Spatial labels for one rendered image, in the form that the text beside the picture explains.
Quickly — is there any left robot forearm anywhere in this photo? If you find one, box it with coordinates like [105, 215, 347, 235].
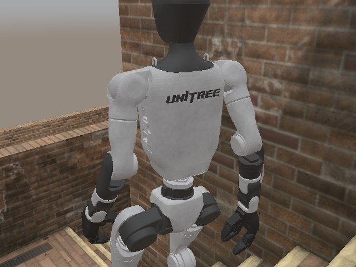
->
[85, 153, 125, 223]

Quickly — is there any robot right upper arm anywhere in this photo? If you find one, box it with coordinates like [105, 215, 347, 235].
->
[211, 60, 263, 156]

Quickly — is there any robot thigh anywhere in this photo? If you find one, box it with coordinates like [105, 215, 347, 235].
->
[167, 186, 221, 267]
[110, 205, 162, 267]

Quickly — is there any right robot thigh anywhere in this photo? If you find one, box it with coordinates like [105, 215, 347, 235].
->
[167, 186, 221, 267]

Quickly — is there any robot left hand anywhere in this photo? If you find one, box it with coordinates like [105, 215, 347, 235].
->
[81, 207, 117, 244]

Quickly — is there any right robot forearm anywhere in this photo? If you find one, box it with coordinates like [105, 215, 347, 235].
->
[237, 142, 264, 213]

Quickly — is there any robot left upper arm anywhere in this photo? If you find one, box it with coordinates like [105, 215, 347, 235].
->
[107, 68, 149, 180]

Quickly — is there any robot right hand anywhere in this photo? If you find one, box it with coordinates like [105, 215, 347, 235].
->
[221, 206, 260, 255]

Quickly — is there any left robot thigh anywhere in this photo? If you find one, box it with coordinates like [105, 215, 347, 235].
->
[110, 205, 162, 267]

